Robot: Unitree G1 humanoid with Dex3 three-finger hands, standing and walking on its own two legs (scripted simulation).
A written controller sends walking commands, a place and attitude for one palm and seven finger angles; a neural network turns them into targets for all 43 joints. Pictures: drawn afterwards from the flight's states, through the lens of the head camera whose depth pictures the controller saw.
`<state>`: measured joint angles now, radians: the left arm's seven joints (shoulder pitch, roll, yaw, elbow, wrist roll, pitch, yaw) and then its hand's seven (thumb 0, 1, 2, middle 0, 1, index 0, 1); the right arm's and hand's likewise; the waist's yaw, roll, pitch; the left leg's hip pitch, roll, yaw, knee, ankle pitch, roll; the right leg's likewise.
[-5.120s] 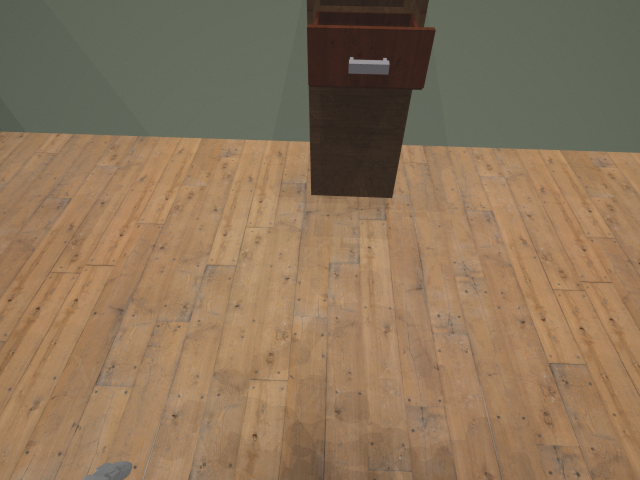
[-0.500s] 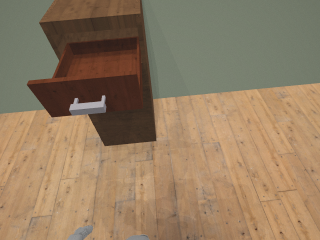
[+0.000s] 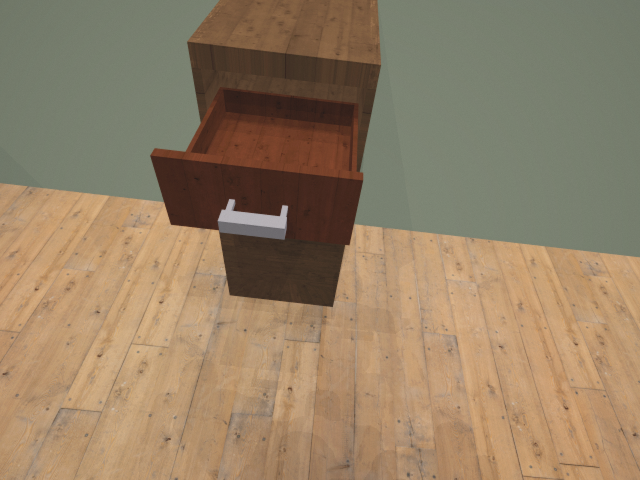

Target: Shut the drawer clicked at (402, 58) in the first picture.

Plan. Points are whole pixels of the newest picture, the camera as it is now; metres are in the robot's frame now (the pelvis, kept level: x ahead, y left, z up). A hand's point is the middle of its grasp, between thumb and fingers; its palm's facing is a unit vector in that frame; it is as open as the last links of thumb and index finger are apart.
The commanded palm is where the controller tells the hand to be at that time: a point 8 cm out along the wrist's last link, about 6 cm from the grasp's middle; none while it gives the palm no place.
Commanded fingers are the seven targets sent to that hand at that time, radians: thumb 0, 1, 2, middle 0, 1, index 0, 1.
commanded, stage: take the last steps up to it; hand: left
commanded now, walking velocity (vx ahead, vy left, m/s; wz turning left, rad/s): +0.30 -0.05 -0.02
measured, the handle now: (255, 215) +0.51 +0.15 +0.00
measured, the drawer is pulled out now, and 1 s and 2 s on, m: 0.30 0.30 0.30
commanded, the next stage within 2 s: come to a stop and stand still in 0.48 s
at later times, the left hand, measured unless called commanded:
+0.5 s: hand (239, 433) +0.22 +0.13 -0.17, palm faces +0.07 -0.97 -0.22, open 7.2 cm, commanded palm none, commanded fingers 0.00 0.90 0.90 -0.20 -0.30 -0.20 -0.30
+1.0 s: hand (224, 468) +0.17 +0.14 -0.18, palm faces +0.05 -0.97 -0.23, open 7.3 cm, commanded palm none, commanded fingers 0.00 0.90 0.90 -0.20 -0.30 -0.20 -0.30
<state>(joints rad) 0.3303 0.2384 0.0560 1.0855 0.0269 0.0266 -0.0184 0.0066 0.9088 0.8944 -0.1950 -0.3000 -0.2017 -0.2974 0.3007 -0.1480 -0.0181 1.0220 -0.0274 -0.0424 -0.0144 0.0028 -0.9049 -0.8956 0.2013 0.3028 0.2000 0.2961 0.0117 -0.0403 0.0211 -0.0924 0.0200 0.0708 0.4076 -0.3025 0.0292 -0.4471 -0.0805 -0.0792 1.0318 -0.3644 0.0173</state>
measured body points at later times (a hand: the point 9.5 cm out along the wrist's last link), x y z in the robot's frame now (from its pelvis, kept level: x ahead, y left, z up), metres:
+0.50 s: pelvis +0.14 -0.05 -0.01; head +0.15 -0.06 +0.44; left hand +0.21 +0.18 -0.15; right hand +0.12 -0.28 -0.17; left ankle +0.12 +0.08 -0.68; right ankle +0.19 -0.14 -0.74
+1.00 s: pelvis +0.18 -0.04 -0.01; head +0.21 -0.05 +0.44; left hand +0.17 +0.19 -0.17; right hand +0.27 -0.26 -0.16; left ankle +0.25 +0.08 -0.74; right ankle +0.16 -0.16 -0.72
